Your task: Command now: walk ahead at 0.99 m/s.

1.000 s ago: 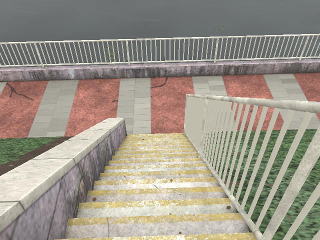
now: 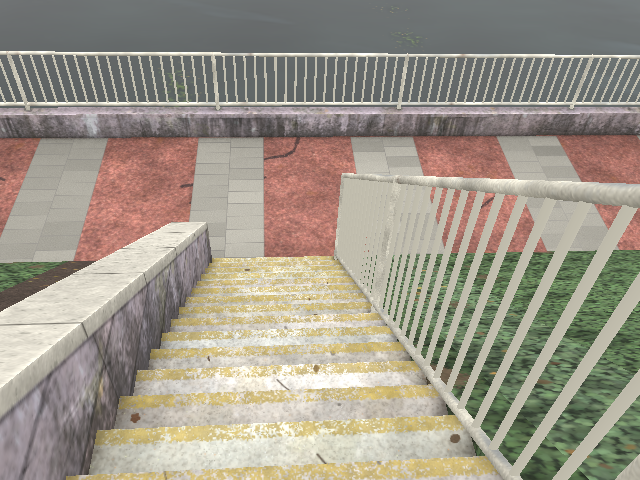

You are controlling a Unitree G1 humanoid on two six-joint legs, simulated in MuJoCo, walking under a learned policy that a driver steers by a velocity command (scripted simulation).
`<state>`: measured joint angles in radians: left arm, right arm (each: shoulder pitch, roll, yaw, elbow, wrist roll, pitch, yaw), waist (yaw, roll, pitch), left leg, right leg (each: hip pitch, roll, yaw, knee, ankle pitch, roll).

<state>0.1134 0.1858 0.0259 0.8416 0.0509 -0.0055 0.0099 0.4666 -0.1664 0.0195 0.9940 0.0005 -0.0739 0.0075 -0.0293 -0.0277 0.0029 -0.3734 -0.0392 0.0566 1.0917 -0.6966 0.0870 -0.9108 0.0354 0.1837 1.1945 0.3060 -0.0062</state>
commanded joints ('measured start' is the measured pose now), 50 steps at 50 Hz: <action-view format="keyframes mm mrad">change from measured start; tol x64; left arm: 1 -83 93 25 -57 -13 -29 -30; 50 566 201 42 149 -28 -48 -61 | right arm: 1 -125 -161 -34 -109 12 -25 -21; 50 -96 -62 -69 -100 -21 20 -48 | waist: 1 46 59 76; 50 143 -207 85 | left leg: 1 -264 162 -326 -345 37 104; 10 -58 155 -255 463 1057 142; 12 -589 -163 -128 1176 -95 101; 23 -131 40 -89 -245 1385 -71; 34 685 308 -322 -326 1054 81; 42 -458 132 -194 -235 33 60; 48 -383 162 -243 531 904 80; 50 -758 -88 -156 1043 -37 90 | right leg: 1 288 -24 -92 -282 356 1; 11 881 -143 -139 -976 -199 -211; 13 1161 -258 0 -389 469 -125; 23 248 -123 56 -420 -817 -183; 31 531 -59 -25 606 80 -226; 33 -323 176 -50 1086 -1018 -189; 50 1138 -232 11 -419 262 -151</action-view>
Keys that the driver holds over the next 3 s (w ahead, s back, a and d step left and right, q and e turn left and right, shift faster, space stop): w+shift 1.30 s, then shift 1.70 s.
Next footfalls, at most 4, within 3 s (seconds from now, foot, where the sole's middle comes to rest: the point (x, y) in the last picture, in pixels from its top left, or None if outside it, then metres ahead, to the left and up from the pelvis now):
0.22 right None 0.22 -0.14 -0.90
0.62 left None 0.48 0.06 -1.10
0.98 right None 0.68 -0.11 -1.30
1.30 left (281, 459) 0.91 0.07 -1.50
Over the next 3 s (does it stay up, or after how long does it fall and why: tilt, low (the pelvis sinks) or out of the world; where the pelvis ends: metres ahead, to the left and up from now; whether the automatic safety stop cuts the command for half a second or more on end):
stays up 1.33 0.05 -1.07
